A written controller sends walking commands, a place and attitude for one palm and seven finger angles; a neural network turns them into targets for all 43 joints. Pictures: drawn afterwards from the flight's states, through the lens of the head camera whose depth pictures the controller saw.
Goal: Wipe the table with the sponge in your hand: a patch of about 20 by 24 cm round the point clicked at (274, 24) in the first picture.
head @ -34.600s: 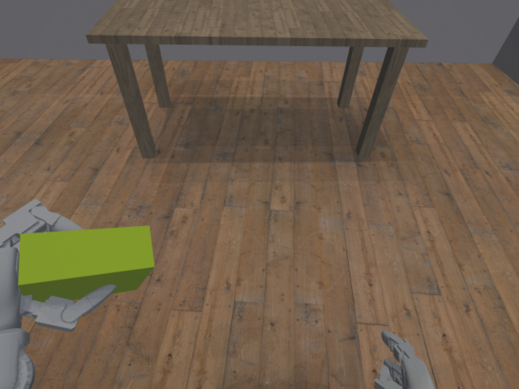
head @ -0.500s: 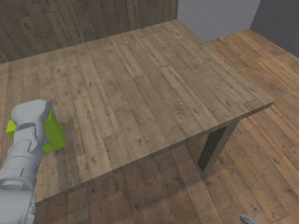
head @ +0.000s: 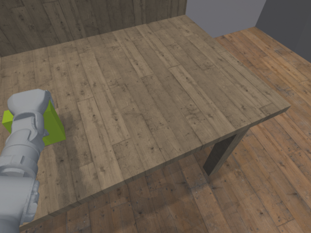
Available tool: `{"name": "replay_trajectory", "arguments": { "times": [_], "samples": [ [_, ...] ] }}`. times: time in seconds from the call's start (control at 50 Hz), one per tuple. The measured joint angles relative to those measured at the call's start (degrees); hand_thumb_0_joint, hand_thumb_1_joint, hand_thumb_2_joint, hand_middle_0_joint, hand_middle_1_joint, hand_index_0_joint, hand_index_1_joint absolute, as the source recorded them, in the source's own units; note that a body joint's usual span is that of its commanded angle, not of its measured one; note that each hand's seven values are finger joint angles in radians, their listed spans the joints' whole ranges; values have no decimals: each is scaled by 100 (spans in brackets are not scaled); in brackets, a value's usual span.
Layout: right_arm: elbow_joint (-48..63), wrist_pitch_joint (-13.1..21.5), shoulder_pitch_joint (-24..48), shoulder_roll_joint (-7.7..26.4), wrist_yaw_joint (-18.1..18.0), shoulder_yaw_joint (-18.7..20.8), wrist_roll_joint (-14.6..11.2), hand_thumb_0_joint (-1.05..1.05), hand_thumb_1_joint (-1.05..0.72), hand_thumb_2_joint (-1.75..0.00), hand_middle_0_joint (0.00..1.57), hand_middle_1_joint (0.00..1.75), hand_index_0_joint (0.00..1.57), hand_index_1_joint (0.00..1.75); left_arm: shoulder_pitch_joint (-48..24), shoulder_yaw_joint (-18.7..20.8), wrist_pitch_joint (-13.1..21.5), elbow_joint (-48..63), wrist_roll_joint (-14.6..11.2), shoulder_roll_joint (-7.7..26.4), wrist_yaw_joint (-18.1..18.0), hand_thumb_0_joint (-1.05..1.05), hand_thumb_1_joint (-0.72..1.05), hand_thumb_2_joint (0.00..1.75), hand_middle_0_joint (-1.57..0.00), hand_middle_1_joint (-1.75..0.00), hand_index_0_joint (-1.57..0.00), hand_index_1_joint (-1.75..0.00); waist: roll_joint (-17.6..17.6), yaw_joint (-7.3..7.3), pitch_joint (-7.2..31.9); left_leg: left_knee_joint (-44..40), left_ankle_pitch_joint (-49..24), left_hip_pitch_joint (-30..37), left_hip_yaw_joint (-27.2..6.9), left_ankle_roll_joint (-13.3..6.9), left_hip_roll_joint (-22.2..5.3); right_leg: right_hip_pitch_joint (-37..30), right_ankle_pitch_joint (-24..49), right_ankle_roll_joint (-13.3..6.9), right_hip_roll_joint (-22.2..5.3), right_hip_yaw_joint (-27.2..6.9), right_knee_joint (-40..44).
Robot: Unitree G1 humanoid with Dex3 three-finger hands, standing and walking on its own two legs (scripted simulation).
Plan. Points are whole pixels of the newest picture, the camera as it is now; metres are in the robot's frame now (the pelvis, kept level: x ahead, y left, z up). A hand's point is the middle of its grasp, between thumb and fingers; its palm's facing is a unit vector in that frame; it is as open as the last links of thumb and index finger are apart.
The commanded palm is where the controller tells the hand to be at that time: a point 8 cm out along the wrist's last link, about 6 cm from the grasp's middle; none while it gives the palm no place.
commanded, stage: wipe forward along the first lane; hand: left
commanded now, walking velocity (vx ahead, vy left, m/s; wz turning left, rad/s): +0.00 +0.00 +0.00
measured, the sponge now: (40, 130) +0.39 +0.35 +0.01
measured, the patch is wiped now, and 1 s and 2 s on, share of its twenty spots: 0.15 0.35 0.45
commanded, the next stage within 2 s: slide across to the middle lane in 0.02 s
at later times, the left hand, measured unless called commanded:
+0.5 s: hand (50, 109) +0.43 +0.32 +0.05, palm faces -0.08 +0.01 -1.00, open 9.5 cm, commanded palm +0.42 +0.29 +0.10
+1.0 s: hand (70, 105) +0.45 +0.26 +0.05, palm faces -0.07 +0.00 -1.00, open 9.5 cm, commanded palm +0.42 +0.24 +0.09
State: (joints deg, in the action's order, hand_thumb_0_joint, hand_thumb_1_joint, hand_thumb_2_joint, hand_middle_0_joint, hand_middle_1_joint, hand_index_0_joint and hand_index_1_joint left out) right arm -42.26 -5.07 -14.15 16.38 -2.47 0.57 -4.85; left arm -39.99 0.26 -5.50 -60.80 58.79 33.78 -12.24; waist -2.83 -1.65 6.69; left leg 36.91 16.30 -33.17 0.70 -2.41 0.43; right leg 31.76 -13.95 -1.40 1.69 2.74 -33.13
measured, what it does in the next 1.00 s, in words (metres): stands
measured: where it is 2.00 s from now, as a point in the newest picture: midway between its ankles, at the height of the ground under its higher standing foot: outside the picture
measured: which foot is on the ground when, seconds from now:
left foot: down 0.00-1.00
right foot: down 0.00-1.00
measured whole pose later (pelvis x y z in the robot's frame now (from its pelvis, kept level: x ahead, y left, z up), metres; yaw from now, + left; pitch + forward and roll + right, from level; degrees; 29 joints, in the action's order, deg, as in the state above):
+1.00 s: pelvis +0.04 +0.00 +0.01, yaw +1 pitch +11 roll -1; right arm -43.6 -9.0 -10.0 15.2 -0.6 1.2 -4.0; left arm -39.3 -8.7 -18.9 -54.6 56.0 21.1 -15.7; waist -3.5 -0.1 7.1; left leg 31.8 17.4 -25.2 0.2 -2.1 0.8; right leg 23.9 -15.4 -1.5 1.5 2.8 -28.4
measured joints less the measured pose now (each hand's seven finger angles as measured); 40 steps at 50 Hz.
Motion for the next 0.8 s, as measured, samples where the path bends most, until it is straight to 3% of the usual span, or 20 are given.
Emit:
{"name": "replay_trajectory", "arguments": {
  "times": [0.26, 0.42, 0.52, 0.8],
  "samples": [
    [-29, -32, -152, -64, 66, 65, 65, 1, -90, -90, 20, 30, 20, 30, -176, -219, -128, -21, 29, -23, -48, 2, -53, 117, -83, -139, -83, -138, -13, -1, 30, 38, 69, -77, 15, -64, 30, 34, -17, 66, -27, -19, 52],
    [-242, -40, -148, -147, 88, 108, 52, 1, -90, -90, 20, 30, 20, 30, -26, -483, -341, 283, -269, -394, -247, 1, -52, 117, -81, -142, -80, -141, -20, 91, 27, -145, 85, 268, -14, -79, 84, -320, -56, 91, -71, -1, 222],
    [-246, -73, 28, -181, 123, 77, 57, 1, -90, -90, 20, 30, 20, 30, -82, -660, -622, 258, -204, -634, -269, 1, -51, 117, -80, -144, -79, -143, -19, 84, 10, -254, 83, 439, -26, -75, 108, -481, -78, 89, -91, 6, 298],
    [-117, -219, 299, -156, 174, 97, 109, 1, -90, -90, 20, 30, 20, 30, -40, -843, -996, 500, -231, -1011, -259, 1, -50, 116, -79, -144, -78, -143, -38, 155, 49, -423, 118, 645, -50, -12, 73, -671, -130, 42, -49, 17, 436]
  ]
}}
